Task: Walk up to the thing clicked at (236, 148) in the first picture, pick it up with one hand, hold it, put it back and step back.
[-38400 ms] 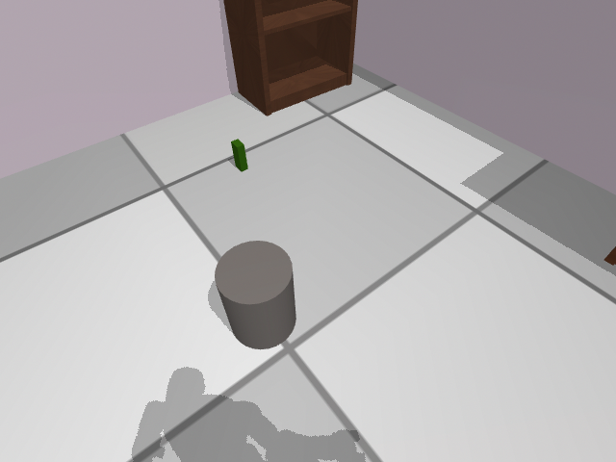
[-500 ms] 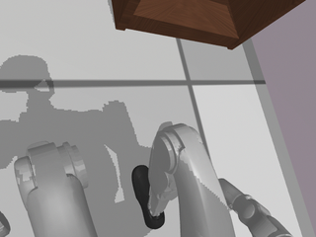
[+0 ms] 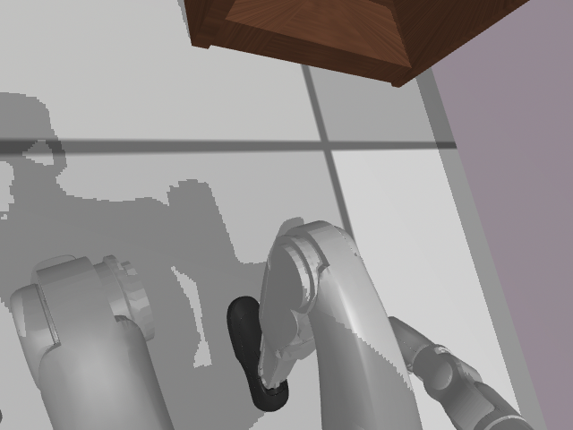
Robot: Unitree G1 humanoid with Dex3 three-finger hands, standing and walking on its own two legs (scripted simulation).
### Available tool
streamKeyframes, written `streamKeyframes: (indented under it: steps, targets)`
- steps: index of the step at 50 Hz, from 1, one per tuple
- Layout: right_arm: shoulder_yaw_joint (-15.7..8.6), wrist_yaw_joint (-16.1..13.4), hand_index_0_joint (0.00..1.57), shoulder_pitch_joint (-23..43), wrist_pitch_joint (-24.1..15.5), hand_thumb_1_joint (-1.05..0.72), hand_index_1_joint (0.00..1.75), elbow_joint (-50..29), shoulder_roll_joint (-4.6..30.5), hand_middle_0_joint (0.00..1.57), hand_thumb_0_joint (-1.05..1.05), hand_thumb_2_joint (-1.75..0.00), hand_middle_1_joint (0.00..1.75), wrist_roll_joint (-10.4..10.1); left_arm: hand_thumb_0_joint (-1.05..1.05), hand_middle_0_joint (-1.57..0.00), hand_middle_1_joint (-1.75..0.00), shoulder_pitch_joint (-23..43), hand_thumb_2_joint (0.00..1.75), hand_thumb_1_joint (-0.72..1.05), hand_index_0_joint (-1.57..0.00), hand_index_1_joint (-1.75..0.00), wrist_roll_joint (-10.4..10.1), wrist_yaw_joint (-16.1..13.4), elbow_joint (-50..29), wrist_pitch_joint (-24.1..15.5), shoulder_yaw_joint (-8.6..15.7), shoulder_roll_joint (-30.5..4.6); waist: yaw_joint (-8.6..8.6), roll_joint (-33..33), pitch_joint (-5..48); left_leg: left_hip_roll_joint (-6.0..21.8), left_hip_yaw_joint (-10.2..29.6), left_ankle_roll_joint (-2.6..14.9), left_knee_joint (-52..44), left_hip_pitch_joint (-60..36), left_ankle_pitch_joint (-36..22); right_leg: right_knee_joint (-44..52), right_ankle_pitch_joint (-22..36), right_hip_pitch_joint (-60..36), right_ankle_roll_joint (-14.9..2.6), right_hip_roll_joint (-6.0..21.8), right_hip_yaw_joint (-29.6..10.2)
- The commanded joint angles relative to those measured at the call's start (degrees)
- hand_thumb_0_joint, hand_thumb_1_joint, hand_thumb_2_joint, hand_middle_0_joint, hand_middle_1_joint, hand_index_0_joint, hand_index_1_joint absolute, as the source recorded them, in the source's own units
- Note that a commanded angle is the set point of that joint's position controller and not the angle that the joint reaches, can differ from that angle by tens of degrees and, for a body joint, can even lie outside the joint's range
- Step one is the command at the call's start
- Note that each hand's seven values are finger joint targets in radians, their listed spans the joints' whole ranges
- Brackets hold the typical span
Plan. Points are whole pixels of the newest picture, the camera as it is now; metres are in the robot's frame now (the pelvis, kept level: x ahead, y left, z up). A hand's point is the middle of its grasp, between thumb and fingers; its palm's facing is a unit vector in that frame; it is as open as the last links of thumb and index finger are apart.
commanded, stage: lower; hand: left
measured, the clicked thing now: out of the picture +0.39 +0.34 -0.18
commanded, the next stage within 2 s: loosen in 0.30 s
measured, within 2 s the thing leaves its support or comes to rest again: rests again in 1.58 s
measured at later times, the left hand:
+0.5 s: hand out of the picture +0.40 +0.34 -0.17, palm faces +0.56 -0.83 +0.00, open 10.0 cm
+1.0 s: hand out of the picture +0.40 +0.34 -0.17, palm faces +0.55 -0.83 +0.01, open 11.5 cm
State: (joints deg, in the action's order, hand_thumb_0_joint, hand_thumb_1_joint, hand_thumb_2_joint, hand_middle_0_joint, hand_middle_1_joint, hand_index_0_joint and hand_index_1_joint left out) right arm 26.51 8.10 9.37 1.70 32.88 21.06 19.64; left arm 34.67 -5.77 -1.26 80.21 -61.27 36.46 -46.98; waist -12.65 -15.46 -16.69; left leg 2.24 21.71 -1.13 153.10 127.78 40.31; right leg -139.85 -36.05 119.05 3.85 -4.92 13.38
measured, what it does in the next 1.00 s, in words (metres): stands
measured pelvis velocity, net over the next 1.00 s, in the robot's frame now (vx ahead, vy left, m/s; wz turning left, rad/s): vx -0.01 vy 0.01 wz -0.03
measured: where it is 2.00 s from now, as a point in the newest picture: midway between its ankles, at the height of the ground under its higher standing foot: (193, 407)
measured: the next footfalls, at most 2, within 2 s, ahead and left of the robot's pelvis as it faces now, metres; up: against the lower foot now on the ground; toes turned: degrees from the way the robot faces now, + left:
none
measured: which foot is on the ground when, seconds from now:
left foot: down 0.00-1.00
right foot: down 0.00-1.00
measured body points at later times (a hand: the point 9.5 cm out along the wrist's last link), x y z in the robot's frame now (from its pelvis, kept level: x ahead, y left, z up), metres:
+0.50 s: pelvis +0.00 +0.00 +0.00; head +0.22 +0.20 +0.33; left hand +0.37 +0.38 -0.17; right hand +0.18 -0.24 -0.03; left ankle +0.08 +0.13 -0.24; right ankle +0.14 -0.12 -0.24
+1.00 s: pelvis -0.01 +0.01 +0.00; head +0.21 +0.21 +0.33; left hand +0.37 +0.38 -0.17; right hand +0.18 -0.23 -0.03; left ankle +0.08 +0.13 -0.24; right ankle +0.14 -0.12 -0.24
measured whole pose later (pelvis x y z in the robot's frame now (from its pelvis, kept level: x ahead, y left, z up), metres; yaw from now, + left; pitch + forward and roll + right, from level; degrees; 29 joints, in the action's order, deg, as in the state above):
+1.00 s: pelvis -0.01 +0.01 +0.00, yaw -1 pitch +9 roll -18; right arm 29.7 8.4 10.6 1.7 31.0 21.1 21.2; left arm 35.0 -5.6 -3.6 83.0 -64.3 34.5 -49.0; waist -12.2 -17.4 -18.3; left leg 2.6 23.7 -0.2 153.9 126.6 40.4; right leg -138.5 -35.1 116.8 3.8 -5.9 15.0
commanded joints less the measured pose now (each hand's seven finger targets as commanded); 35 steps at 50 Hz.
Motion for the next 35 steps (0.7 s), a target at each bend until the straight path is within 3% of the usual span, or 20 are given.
streamKeyframes:
  steps: [1,7,9,11,13,14,18,20,21,24,27,28,29,30,31,32,33,35]
  targets:
    - [-6.7,-0.9,0.20,-1.5,0.5,-0.91,0.30,-1.1,20.3,0.20,0.00,-0.90,0.30,0.4,0.00,-1.27,-1.37,10.6,1.26,0.23,-1.28,-1.38,0.0,-0.5,-8.0,-4.5,0.4,-11.8,-5.16,31.5,32.4,3.3,-5.9,-0.67,-19.6,-22.6,-6.7,9.6,9.4,-14.5,-4.08,-1.6,7.0]
    - [-5.7,-0.7,0.20,-1.1,0.7,-0.90,0.30,-1.5,20.4,0.20,0.00,-0.90,0.30,0.7,0.00,-1.25,-1.35,11.0,1.26,0.24,-1.26,-1.36,0.3,-1.1,-7.0,-5.3,0.4,-13.3,-5.20,31.6,31.6,3.2,-5.7,-0.51,-19.2,-21.6,-5.7,9.7,8.9,-14.9,-4.07,-1.7,7.2]
    - [-5.8,-0.7,0.20,-0.8,0.6,-0.90,0.30,-1.5,20.6,0.20,0.00,-0.90,0.30,0.9,0.00,-1.25,-1.35,9.9,1.27,0.26,-1.25,-1.36,0.2,-1.2,-6.0,-5.5,-0.2,-11.6,-5.55,31.0,31.1,3.3,-5.4,-0.56,-19.1,-21.9,-6.3,9.7,9.4,-15.0,-3.88,-1.7,7.5]
    - [-5.5,-0.8,0.20,-0.4,0.7,-0.90,0.30,-1.7,20.8,0.20,0.00,-0.90,0.30,0.9,0.00,-1.25,-1.35,10.9,1.26,0.26,-1.25,-1.36,0.0,-1.3,-6.6,-6.1,0.1,-12.6,-5.70,31.2,31.2,3.4,-4.9,-0.71,-19.3,-22.3,-6.4,9.4,9.4,-14.6,-3.94,-1.8,7.8]
    - [-5.2,-0.8,0.20,-0.7,0.8,-0.90,0.30,-1.4,20.4,0.20,0.00,-0.90,0.30,1.1,0.00,-1.24,-1.33,9.1,1.25,0.25,-1.24,-1.35,0.1,-1.3,-5.9,-6.0,0.7,-13.1,-5.02,31.3,32.2,3.4,-5.4,-0.60,-18.7,-22.7,-7.4,9.6,10.4,-16.0,-3.95,-2.1,7.5]
    - [-5.2,-0.9,0.20,-0.6,0.8,-0.90,0.30,-1.7,20.6,0.20,0.00,-0.90,0.30,1.2,0.00,-1.23,-1.33,10.0,1.25,0.25,-1.23,-1.35,0.0,-1.2,-5.4,-6.0,-0.2,-12.0,-5.85,30.9,31.6,3.3,-5.4,-0.52,-18.5,-22.1,-7.0,9.9,10.0,-15.9,-3.86,-2.1,7.8]
    - [-4.8,-1.0,0.20,-0.1,0.8,-0.90,0.30,-1.8,20.8,0.20,0.00,-0.90,0.30,1.3,0.00,-1.23,-1.30,10.6,1.23,0.27,-1.22,-1.32,0.0,-1.4,-6.0,-6.3,0.5,-14.0,-5.62,31.0,30.7,3.5,-5.3,-0.41,-18.6,-21.6,-6.5,10.0,9.5,-15.5,-3.94,-2.2,7.9]
    - [-5.0,-1.0,0.20,0.0,0.6,-0.90,0.30,-1.9,20.9,0.20,0.00,-0.90,0.30,1.4,0.00,-1.24,-1.32,10.0,1.25,0.28,-1.23,-1.34,0.0,-1.3,-5.0,-6.3,-0.5,-12.1,-6.27,30.6,30.0,3.6,-4.8,-0.52,-18.9,-22.0,-5.8,9.9,9.3,-15.0,-3.90,-2.2,8.1]
    - [-5.0,-1.0,0.20,0.0,0.6,-0.91,0.30,-1.9,20.8,0.20,0.00,-0.90,0.30,1.4,0.00,-1.25,-1.31,9.5,1.17,0.20,-1.27,-1.31,0.0,-1.2,-5.0,-6.2,-0.7,-11.7,-6.23,30.2,29.8,3.7,-5.0,-0.42,-18.8,-22.0,-5.5,10.0,9.1,-14.7,-3.89,-2.2,8.0]
    - [-4.8,-1.0,0.20,-0.3,0.6,-0.92,0.30,-1.7,20.9,0.20,0.00,-0.90,0.30,1.5,0.00,-1.13,-1.11,9.6,0.93,0.01,-1.15,-1.10,-0.6,-1.2,-5.5,-6.5,0.1,-12.9,-5.74,30.4,31.2,3.6,-5.0,-0.36,-18.4,-22.1,-6.2,10.1,9.7,-16.1,-3.84,-2.4,8.0]
    - [-4.9,-1.1,0.20,0.1,0.6,-0.92,0.30,-2.0,20.7,0.20,0.00,-0.90,0.30,1.4,0.00,-1.05,-0.99,9.0,0.71,-0.18,-1.08,-0.97,-0.4,-1.2,-5.0,-6.4,-0.2,-12.5,-5.43,30.9,30.4,3.7,-4.7,-0.57,-18.9,-22.5,-6.5,9.8,9.7,-15.0,-4.02,-2.4,8.1]
    - [-4.8,-1.1,0.20,-0.3,0.7,-0.92,0.30,-1.8,20.7,0.20,0.00,-0.89,0.30,1.6,0.00,-1.02,-0.95,9.6,0.67,-0.23,-1.05,-0.93,-0.3,-1.2,-5.2,-6.3,-0.9,-11.5,-6.01,31.3,30.1,3.8,-4.6,-0.69,-19.0,-23.0,-7.1,9.9,10.2,-15.3,-3.97,-2.4,8.2]
    - [-4.7,-1.0,0.20,-0.4,0.6,-0.92,0.30,-1.7,20.8,0.20,0.00,-0.90,0.30,1.7,0.00,-0.94,-0.87,10.2,0.67,-0.29,-0.97,-0.87,-0.2,-1.2,-5.4,-6.4,-1.4,-11.2,-6.34,31.4,30.1,3.8,-4.5,-0.72,-19.0,-23.0,-7.2,9.8,10.4,-15.4,-3.91,-2.4,8.2]
    - [-4.6,-1.0,0.20,0.3,0.6,-0.91,0.30,-2.1,20.9,0.20,0.00,-0.90,0.30,1.5,0.00,-1.02,-0.95,9.6,0.75,-0.21,-1.01,-0.95,-0.2,-1.4,-4.4,-6.3,-1.2,-11.2,-6.18,30.4,29.2,3.8,-4.2,-0.66,-19.2,-22.3,-6.7,9.8,9.9,-14.7,-3.91,-2.3,8.5]
    - [-4.6,-1.0,0.20,0.2,0.6,-0.93,0.30,-2.2,20.8,0.20,0.00,-0.90,0.30,1.6,0.00,-0.94,-0.87,9.4,0.67,-0.29,-0.93,-0.87,-0.1,-1.5,-4.8,-6.2,-1.0,-11.6,-5.76,30.8,29.5,3.9,-4.2,-0.81,-19.4,-23.3,-7.6,9.7,10.3,-15.0,-3.96,-2.2,8.4]
    - [-4.4,-1.0,0.20,0.6,0.8,-0.91,0.30,-2.6,21.0,0.20,0.00,-0.90,0.30,1.5,0.00,-1.01,-0.95,10.9,0.75,-0.21,-1.00,-0.95,0.1,-1.6,-4.7,-6.3,-1.8,-12.0,-6.33,31.0,28.0,3.9,-3.9,-0.79,-19.9,-22.2,-5.8,9.8,8.9,-14.0,-3.98,-2.2,8.6]
    - [-4.5,-1.0,0.20,0.1,0.9,-0.93,0.30,-2.4,20.9,0.20,0.00,-0.90,0.30,1.6,0.00,-0.93,-0.87,9.6,0.67,-0.29,-0.92,-0.87,0.2,-1.9,-4.5,-6.2,-0.4,-13.2,-5.65,30.8,29.1,3.8,-4.1,-0.60,-19.6,-22.5,-5.9,10.0,9.0,-14.6,-3.98,-2.4,8.4]
    - [-4.5,-0.8,0.20,0.6,0.9,-0.91,0.30,-2.7,20.6,0.20,0.00,-0.90,0.30,1.7,0.00,-1.04,-1.00,10.3,0.81,-0.15,-1.05,-1.00,0.2,-1.9,-4.5,-6.3,-2.6,-9.9,-6.24,30.1,28.4,3.8,-4.0,-0.67,-19.8,-22.3,-4.6,10.3,8.2,-14.3,-3.83,-2.2,8.6]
